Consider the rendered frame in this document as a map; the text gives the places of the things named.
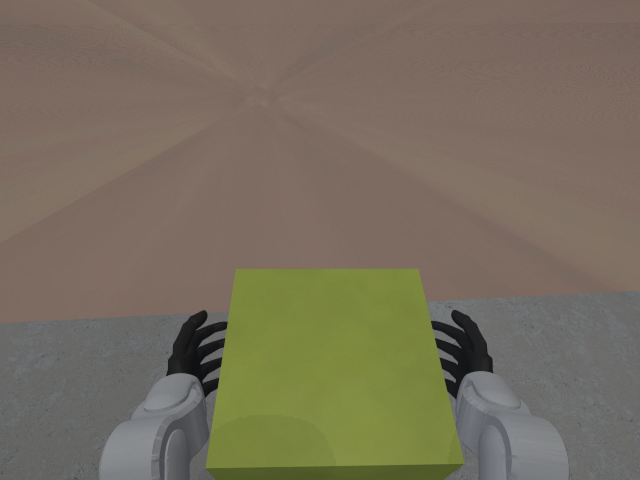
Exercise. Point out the robot right hand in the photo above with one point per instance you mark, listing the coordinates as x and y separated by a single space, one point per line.
471 357

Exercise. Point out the carton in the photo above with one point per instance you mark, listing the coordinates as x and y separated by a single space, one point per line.
331 374

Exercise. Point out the robot left forearm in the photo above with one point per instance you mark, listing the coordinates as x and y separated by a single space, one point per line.
165 432

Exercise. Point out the robot left hand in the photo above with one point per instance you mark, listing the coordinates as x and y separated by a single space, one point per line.
187 355

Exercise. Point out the robot right forearm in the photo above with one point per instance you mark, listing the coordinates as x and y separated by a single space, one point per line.
501 431

